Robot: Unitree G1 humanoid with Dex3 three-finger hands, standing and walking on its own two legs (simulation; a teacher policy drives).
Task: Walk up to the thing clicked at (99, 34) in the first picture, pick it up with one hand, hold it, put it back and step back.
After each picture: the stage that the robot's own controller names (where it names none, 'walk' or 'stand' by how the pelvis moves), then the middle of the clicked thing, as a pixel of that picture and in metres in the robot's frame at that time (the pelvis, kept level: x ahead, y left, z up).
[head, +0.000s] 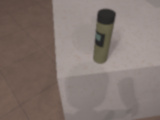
stand; (102, 39) +0.57 -0.06 +0.05
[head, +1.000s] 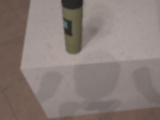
walk; (72, 26) +0.53 +0.06 +0.09
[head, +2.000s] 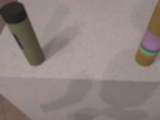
walk; (26, 39) +0.47 +0.24 +0.08
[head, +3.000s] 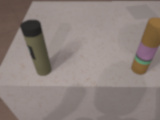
stand; (38, 50) +0.49 +0.21 +0.05
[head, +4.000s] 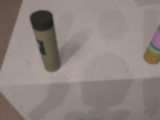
stand; (47, 45) +0.47 +0.15 +0.07
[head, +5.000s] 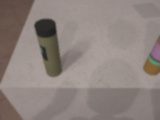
stand; (50, 51) +0.47 +0.15 +0.05
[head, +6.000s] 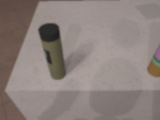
stand; (54, 54) +0.47 +0.14 +0.05
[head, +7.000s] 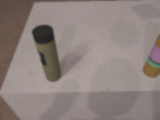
stand; (49, 56) +0.46 +0.16 +0.05
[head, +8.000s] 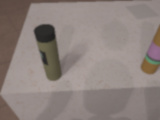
stand; (49, 55) +0.47 +0.15 +0.05
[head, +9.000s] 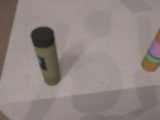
stand; (48, 60) +0.43 +0.13 +0.05
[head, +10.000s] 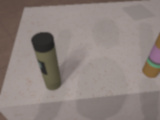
stand; (48, 64) +0.42 +0.15 +0.05
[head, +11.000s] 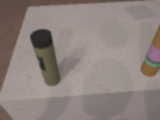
stand; (47, 61) +0.45 +0.16 +0.05
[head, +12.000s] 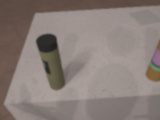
rise first; (52, 65) +0.44 +0.16 +0.05
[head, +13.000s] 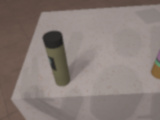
go down; (58, 61) +0.46 +0.14 +0.05
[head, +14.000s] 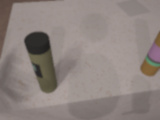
go down; (43, 66) +0.41 +0.14 +0.06
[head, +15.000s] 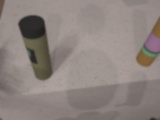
close in; (38, 52) +0.45 +0.14 +0.07
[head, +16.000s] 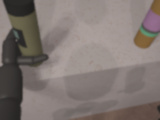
close; (28, 35) +0.47 +0.14 +0.11
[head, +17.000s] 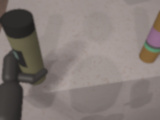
lift; (28, 54) +0.39 +0.16 +0.15
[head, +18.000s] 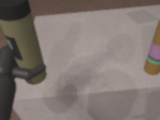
lift; (25, 46) +0.33 +0.16 +0.25
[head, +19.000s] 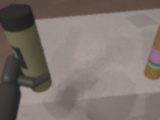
hold; (30, 55) +0.32 +0.15 +0.23
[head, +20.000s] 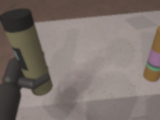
hold; (31, 57) +0.33 +0.16 +0.22
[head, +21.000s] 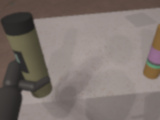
crouch; (31, 60) +0.33 +0.16 +0.20
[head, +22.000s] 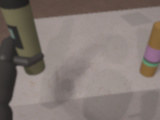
crouch; (25, 37) +0.39 +0.17 +0.24
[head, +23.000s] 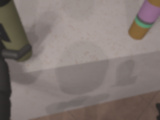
lower; (10, 28) +0.48 +0.17 +0.11
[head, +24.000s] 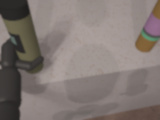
lower; (25, 40) +0.45 +0.16 +0.11
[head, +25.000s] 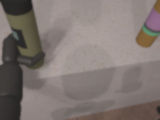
lower; (27, 36) +0.46 +0.15 +0.11
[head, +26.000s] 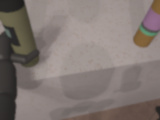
lower; (20, 33) +0.47 +0.16 +0.11
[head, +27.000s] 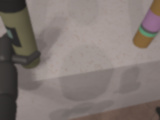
loosen; (21, 35) +0.47 +0.16 +0.11
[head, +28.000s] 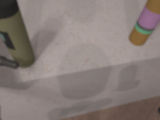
withdraw; (15, 36) +0.46 +0.17 +0.11
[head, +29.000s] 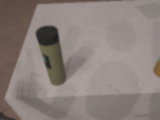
sink last; (53, 59) +0.43 +0.15 +0.07
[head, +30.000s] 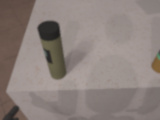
stand; (54, 53) +0.45 +0.15 +0.05
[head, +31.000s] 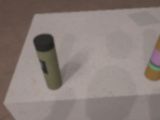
stand; (49, 64) +0.44 +0.16 +0.05
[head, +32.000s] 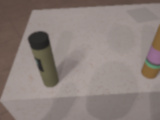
stand; (45, 62) +0.45 +0.18 +0.05
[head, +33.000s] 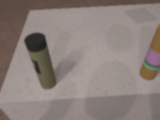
stand; (42, 64) +0.44 +0.18 +0.05
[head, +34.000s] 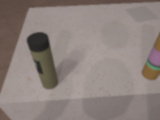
stand; (44, 64) +0.43 +0.17 +0.04
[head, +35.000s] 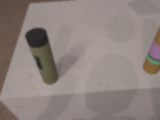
stand; (44, 59) +0.45 +0.17 +0.04
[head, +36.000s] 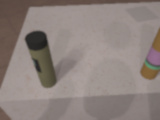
walk; (43, 62) +0.44 +0.18 +0.05
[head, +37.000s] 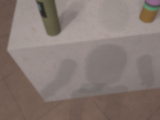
walk; (47, 8) +0.63 +0.16 +0.08
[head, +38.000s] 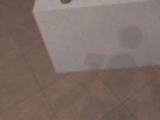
walk; out of the picture +0.98 +0.17 +0.06
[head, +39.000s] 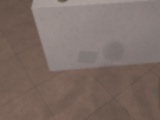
stand; out of the picture +1.08 +0.15 +0.07
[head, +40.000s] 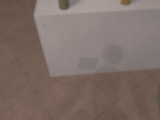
stand; out of the picture +1.06 +0.15 +0.05
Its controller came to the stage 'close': yes
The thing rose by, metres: 0.21
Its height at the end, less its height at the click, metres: +0.00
